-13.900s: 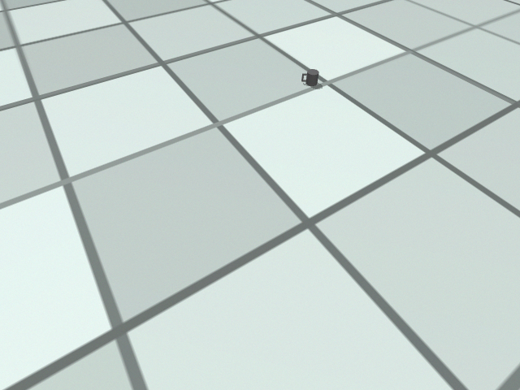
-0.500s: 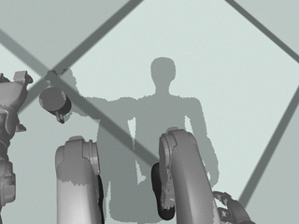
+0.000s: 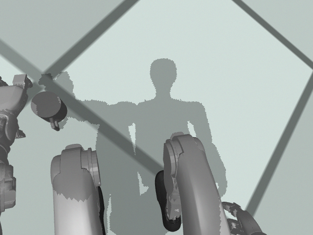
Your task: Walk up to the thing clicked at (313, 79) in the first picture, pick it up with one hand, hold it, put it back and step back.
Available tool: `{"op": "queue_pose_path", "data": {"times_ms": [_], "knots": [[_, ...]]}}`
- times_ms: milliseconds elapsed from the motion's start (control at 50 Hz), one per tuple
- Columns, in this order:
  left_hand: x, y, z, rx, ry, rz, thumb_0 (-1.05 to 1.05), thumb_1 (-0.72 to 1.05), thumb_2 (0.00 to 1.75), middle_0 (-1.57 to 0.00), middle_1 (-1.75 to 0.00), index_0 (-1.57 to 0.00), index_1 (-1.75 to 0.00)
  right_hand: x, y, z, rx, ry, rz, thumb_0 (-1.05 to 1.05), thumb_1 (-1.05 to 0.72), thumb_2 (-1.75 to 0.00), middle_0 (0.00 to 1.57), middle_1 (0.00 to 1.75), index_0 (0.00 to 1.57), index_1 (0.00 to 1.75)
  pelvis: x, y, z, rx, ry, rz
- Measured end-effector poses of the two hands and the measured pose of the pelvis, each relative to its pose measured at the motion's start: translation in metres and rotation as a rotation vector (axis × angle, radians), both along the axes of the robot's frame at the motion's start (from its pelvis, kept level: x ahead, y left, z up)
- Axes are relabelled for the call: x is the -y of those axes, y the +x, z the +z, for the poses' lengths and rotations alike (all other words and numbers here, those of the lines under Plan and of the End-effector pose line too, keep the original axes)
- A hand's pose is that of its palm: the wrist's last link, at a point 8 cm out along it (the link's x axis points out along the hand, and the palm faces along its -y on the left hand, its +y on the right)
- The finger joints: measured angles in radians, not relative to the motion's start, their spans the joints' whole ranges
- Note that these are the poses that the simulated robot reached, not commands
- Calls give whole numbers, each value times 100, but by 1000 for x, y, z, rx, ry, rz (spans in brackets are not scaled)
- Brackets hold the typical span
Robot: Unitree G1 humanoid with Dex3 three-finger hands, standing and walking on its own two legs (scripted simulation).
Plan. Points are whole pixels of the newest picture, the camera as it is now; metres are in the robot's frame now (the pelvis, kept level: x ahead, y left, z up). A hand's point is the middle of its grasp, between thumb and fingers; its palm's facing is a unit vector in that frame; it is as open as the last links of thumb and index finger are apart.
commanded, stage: approach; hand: left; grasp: from above
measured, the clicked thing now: (51, 112) +0.45 +0.26 -0.29
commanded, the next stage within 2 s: rest palm in 0.56 s
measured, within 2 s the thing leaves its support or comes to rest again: neither
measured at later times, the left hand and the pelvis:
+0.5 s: hand (41, 93) +0.47 +0.25 -0.16, palm faces -0.44 -0.06 -0.90, open 14.2 cm; pelvis +0.00 +0.00 +0.00, yaw -1 degrees
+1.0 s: hand (44, 106) +0.45 +0.26 -0.22, palm faces -0.41 -0.07 -0.91, open 14.2 cm; pelvis +0.00 +0.00 -0.02, yaw -2 degrees
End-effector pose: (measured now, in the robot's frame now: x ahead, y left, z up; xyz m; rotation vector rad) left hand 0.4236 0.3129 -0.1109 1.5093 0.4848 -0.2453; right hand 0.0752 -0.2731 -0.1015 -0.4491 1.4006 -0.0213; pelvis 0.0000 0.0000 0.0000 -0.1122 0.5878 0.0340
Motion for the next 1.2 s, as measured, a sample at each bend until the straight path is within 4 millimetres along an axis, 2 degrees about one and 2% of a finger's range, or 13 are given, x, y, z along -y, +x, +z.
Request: {"op": "queue_pose_path", "data": {"times_ms": [80,180,260,340,440,540,640,760,860,960,1080,1200], "knots": [[17,10,-7,3,-6,-47,0,-55,101,-8,-103,-8,-103,-2,-4,1,-2,-1,6,0,-90,-90,20,30,20,30,0,0,-2,1,-2,-1],[49,32,-11,56,-22,-90,0,-54,100,-8,-105,-9,-104,-1,-13,5,0,-13,-5,0,-91,-90,20,30,20,30,0,0,-4,-2,-6,-5],[70,52,-7,100,-16,-81,0,-54,100,-8,-105,-9,-104,0,-24,8,-2,-14,-37,0,-91,-90,20,30,20,30,0,0,-4,-10,-6,-10],[80,67,2,109,6,-39,0,-55,100,-8,-104,-9,-104,0,-38,9,-15,7,-70,0,-91,-90,20,30,20,30,1,1,-3,-16,-3,-18],[72,67,8,58,30,25,0,-55,100,-8,-104,-8,-104,-4,-53,5,-43,47,-112,0,-91,-90,20,30,20,30,2,1,0,-16,-1,-24],[49,44,-1,-38,18,72,0,-55,99,-8,-105,-8,-105,-9,-58,1,-71,80,-114,0,-91,-90,20,30,20,30,2,-1,1,-1,3,-21],[27,15,-18,-89,-17,36,0,-53,97,-8,-107,-9,-106,-10,-50,-2,-85,74,-63,1,-91,-90,20,30,20,30,2,-2,-3,15,-2,-13],[24,2,-26,-9,-35,-55,0,-52,96,-8,-107,-10,-105,-2,-27,-1,-54,21,2,1,-91,-90,20,30,20,30,0,-3,-9,25,-8,-2],[33,8,-37,7,-28,-62,0,-53,99,-8,-104,-9,-103,4,-6,4,7,-20,53,0,-91,-90,20,30,20,30,-1,-3,-14,28,-17,-5],[44,24,-47,32,-27,-41,0,-53,100,-9,-101,-8,-101,6,-3,6,31,-27,81,0,-90,-90,20,30,20,30,-1,-2,-19,36,-24,-14],[50,43,-56,45,-24,6,0,-53,100,-8,-100,-8,-100,3,-24,0,-18,6,74,0,-90,-90,20,30,20,30,-1,0,-26,41,-32,-28],[49,47,-66,11,-16,25,-1,-54,98,-8,-101,-8,-100,-9,-53,-6,-97,64,39,0,-90,-90,20,30,20,30,-1,2,-28,45,-35,-39]]}}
